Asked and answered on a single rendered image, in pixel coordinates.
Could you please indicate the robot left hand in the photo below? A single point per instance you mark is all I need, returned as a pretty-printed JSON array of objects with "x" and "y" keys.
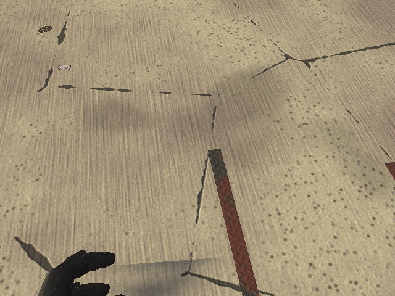
[{"x": 60, "y": 280}]

